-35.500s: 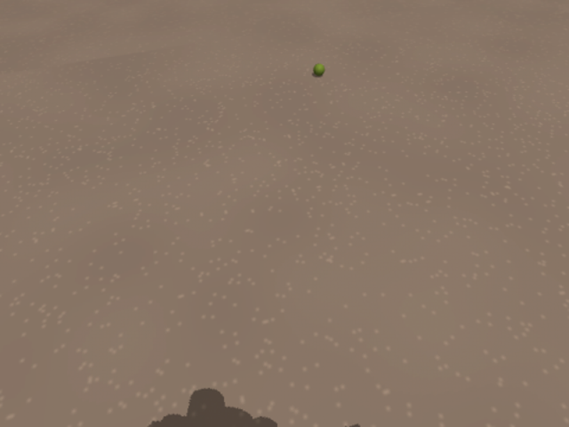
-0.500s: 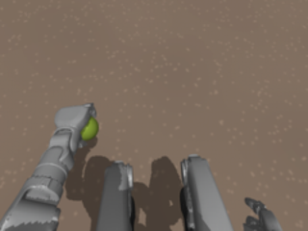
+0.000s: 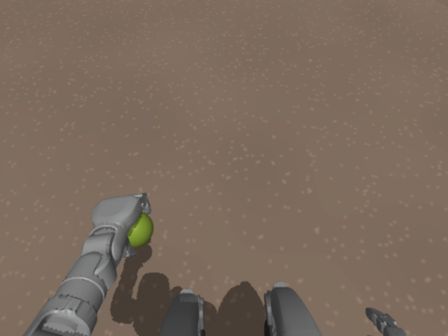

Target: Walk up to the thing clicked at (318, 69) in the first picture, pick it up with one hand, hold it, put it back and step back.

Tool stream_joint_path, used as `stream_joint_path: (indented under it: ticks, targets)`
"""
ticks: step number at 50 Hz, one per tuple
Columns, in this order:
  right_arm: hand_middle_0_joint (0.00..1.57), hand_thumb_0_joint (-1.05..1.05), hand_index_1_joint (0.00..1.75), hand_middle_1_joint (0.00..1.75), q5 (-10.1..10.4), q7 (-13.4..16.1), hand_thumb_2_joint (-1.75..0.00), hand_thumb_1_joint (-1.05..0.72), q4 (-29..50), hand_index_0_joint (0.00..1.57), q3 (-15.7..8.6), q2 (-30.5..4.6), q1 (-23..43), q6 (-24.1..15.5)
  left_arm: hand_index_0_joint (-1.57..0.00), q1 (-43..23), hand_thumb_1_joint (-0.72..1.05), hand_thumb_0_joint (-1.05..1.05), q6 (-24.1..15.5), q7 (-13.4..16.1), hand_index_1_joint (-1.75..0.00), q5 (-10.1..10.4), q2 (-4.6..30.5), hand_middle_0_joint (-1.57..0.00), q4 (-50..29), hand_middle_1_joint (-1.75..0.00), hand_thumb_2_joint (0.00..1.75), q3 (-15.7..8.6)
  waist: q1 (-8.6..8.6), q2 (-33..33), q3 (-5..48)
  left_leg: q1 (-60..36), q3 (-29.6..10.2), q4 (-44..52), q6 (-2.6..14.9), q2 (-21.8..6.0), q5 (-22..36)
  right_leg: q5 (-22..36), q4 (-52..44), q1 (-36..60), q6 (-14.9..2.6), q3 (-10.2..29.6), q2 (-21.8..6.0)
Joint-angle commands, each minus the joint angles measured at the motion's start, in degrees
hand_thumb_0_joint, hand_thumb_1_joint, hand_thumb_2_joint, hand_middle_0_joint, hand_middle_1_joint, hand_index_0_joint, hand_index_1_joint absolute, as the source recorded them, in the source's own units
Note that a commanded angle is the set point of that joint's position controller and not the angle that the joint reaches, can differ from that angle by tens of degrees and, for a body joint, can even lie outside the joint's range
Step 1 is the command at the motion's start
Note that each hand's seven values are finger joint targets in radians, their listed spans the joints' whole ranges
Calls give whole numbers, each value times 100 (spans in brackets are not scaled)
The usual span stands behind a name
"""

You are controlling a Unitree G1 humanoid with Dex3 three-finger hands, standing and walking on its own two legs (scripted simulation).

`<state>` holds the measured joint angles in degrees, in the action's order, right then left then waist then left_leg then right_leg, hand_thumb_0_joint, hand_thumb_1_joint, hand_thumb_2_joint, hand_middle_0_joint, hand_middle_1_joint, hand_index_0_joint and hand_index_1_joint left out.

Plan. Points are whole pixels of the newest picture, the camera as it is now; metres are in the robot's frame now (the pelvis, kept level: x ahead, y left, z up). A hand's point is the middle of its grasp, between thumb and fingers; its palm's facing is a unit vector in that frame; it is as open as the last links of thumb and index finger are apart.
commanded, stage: lift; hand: left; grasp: from above
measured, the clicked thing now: (134, 228) +0.35 +0.21 -0.10
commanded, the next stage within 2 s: hold in 0.40 s
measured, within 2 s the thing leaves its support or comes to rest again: neither
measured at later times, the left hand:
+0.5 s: hand (111, 215) +0.34 +0.22 +0.00, palm faces -0.45 -0.09 -0.89, open 10.6 cm
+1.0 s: hand (100, 202) +0.34 +0.22 +0.04, palm faces -0.45 -0.06 -0.89, open 10.7 cm
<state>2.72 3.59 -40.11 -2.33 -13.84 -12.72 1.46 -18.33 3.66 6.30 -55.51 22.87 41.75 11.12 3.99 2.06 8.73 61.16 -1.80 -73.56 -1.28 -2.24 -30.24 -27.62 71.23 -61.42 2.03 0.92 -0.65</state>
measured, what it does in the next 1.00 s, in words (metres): rises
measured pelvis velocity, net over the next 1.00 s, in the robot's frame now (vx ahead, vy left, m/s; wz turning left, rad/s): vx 0.04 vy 0.01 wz -0.01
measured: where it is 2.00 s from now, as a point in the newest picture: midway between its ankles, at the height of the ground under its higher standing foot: outside the picture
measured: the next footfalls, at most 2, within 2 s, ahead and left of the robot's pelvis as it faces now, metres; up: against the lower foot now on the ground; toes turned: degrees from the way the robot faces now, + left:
none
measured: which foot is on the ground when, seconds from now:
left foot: down 0.00-1.00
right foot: down 0.00-1.00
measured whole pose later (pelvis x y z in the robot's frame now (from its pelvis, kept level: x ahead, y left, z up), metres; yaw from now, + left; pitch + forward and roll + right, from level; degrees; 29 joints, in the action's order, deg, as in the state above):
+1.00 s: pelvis +0.04 +0.01 +0.10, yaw -1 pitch +5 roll +0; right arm 2.9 2.2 -39.9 -2.9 -14.4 -13.3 2.3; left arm -15.4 1.0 2.7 -57.2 21.8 41.7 11.9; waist 1.5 2.1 3.5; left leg 26.2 1.2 -40.6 -0.6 -1.7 -19.7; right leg -17.3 39.3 -27.5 2.5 2.5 -1.6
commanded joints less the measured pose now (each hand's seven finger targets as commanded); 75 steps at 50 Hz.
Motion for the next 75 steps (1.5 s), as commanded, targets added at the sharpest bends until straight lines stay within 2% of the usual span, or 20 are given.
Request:
stream_joint_path:
  ticks: [1, 4, 6, 8, 13, 16, 21, 22, 25, 26, 27, 31, 39, 40, 44, 47, 49, 63, 69, 75]
  targets:
    - [20, 0, 30, 30, -55, 45, -91, -92, 433, 20, -252, -816, -238, -236, -79, -1775, 36, 0, -30, 413, -95, -143, 972, -79, -862, -94, 100, -423, 43, 146, 1890, -1881, 114, 1606, 145, 244, 1124, 988, -1511, 1679, -294, -180, 245]
    - [20, 0, 30, 30, -79, 33, -91, -91, 362, 20, -270, -826, -283, -248, -80, -1880, 38, 0, -25, 501, -96, -191, 968, -81, -791, -95, 103, -442, 37, 203, 1784, -2244, 123, 1905, 135, 241, 1302, 1143, -1791, 1912, -286, -175, 228]
    - [20, 0, 30, 30, -66, 17, -91, -91, 370, 20, -278, -831, -256, -252, -80, -1703, 38, 0, -3, 517, -97, -186, 1047, -80, -691, -97, 105, -501, -45, 231, 1667, -2430, 162, 2112, 136, 273, 1337, 1185, -2036, 2171, -272, -146, 225]
    - [20, 0, 30, 30, -82, -16, -91, -91, 399, 20, -266, -812, -228, -252, -80, -1590, 36, 0, 7, 489, -97, -121, 886, -80, -607, -96, 106, -417, -39, 69, 1564, -2562, 154, 2298, 140, 276, 1399, 1251, -2218, 2383, -249, -165, 211]
    - [20, 0, 30, 30, -66, -57, -91, -91, 446, 20, -285, -810, -235, -218, -78, -1477, 34, 0, -11, 401, -97, -109, 885, -80, -498, -95, 109, -419, -106, -65, 1332, -2846, 188, 2665, 153, 304, 1588, 1461, -2614, 2816, -226, -105, 198]
    - [20, 0, 30, 30, -66, -62, -91, -91, 498, 20, -286, -807, -190, -237, -77, -1565, 34, 0, -88, 350, -99, -72, 814, -78, -487, -98, 108, -356, -40, -53, 1195, -3095, 200, 2883, 143, 291, 1552, 1409, -2823, 2873, -224, -136, 197]
    - [20, 0, 30, 30, -63, -74, -91, -91, 526, 20, -307, -835, -208, -240, -78, -1527, 35, 0, -163, 333, -101, -109, 819, -79, -621, -100, 111, -370, -61, -41, 1206, -3482, 195, 3151, 123, 275, 1824, 1611, -3060, 3145, -229, -153, 204]
    - [20, 0, 30, 30, -57, -77, -91, -91, 542, 20, -308, -835, -167, -231, -78, -1440, 35, 0, -175, 354, -101, -128, 901, -79, -615, -100, 112, -425, -122, -109, 1190, -3528, 197, 3212, 124, 285, 1868, 1641, -3106, 3271, -228, -161, 200]
    - [20, 0, 30, 30, -55, -75, -91, -91, 511, 20, -303, -820, -172, -223, -77, -1690, 35, 0, -206, 371, -106, -175, 899, -78, -729, -106, 117, -410, -68, -125, 1193, -3561, 245, 3288, 144, 318, 1936, 1762, -3233, 3453, -198, -92, 184]
    - [20, 0, 30, 30, -52, -73, -90, -91, 513, 20, -307, -805, -108, -219, -76, -1633, 34, 0, -208, 391, -104, -192, 940, -76, -780, -104, 114, -445, -137, -10, 1156, -3640, 266, 3347, 127, 329, 1945, 1750, -3276, 3459, -213, -94, 174]
    - [20, 0, 30, 30, -57, -75, -90, -91, 481, 20, -310, -831, -159, -222, -76, -1619, 34, 0, -200, 386, -102, -218, 948, -76, -722, -103, 111, -454, -98, 15, 1161, -3710, 254, 3379, 114, 320, 1979, 1760, -3292, 3431, -218, -97, 184]
    - [20, 0, 30, 30, -40, -84, -90, -91, 509, 20, -325, -850, -51, -196, -79, -1648, 37, 0, -233, 312, -102, -299, 1050, -79, -707, -102, 111, -461, -141, 5, 1030, -3877, 251, 3574, 100, 315, 1982, 1726, -3437, 3572, -227, -132, 201]
    - [20, 0, 30, 30, -17, -113, -90, -91, 559, 20, -331, -863, 44, -175, -77, -1425, 36, 0, -208, 40, -105, -157, 854, -76, -707, -106, 111, -336, -184, -79, 946, -4135, 291, 3776, 102, 303, 2320, 2014, -3626, 3854, -231, -129, 226]
    - [20, 0, 30, 30, -12, -109, -90, -91, 570, 20, -326, -857, 36, -172, -78, -1578, 37, 0, -233, 4, -105, -162, 888, -76, -933, -107, 109, -333, -191, -20, 1013, -4163, 281, 3794, 99, 293, 2362, 2049, -3621, 3844, -237, -125, 241]
    - [20, 0, 30, 30, 0, -98, -91, -91, 668, 20, -305, -859, 142, -163, -77, -1491, 36, 0, -280, -114, -103, -177, 991, -76, -898, -104, 108, -388, -230, -2, 815, -4126, 295, 3906, 104, 299, 2142, 1839, -3721, 3870, -246, -120, 243]
    - [20, 0, 30, 30, 5, -97, -91, -91, 701, 20, -303, -857, 144, -156, -76, -1532, 34, 0, -301, -141, -105, -205, 981, -74, -1091, -106, 108, -409, -226, -38, 908, -4234, 295, 3918, 105, 292, 2316, 1979, -3719, 3922, -247, -99, 244]
    - [20, 0, 30, 30, -1, -98, -91, -91, 739, 20, -290, -863, 218, -154, -78, -1505, 37, 0, -308, -129, -105, -187, 1074, -77, -1139, -106, 109, -485, -292, -70, 805, -4203, 272, 3987, 105, 294, 2177, 1838, -3790, 3993, -240, -117, 245]
    - [20, 0, 30, 30, 34, -79, -91, -92, 825, 20, -282, -844, 344, -138, -77, -1457, 36, 0, -303, -396, -109, -147, 1083, -75, -1565, -111, 113, -487, -345, -27, 889, -4481, 355, 4139, 132, 309, 2368, 2009, -3927, 4216, -232, -76, 230]
    - [20, 0, 30, 30, 47, -72, -91, -92, 889, 20, -236, -819, 416, -144, -76, -1300, 34, 0, -288, -415, -107, -149, 1041, -74, -1498, -109, 110, -505, -356, -184, 600, -4432, 341, 4293, 144, 313, 2104, 1757, -4077, 4229, -229, -74, 216]
    - [20, 0, 30, 30, 59, -62, -91, -91, 912, 20, -230, -819, 508, -155, -77, -1330, 37, 0, -311, -475, -109, -137, 1076, -75, -1775, -111, 111, -505, -389, -79, 696, -4589, 344, 4366, 146, 310, 2128, 1781, -4134, 4336, -223, -57, 207]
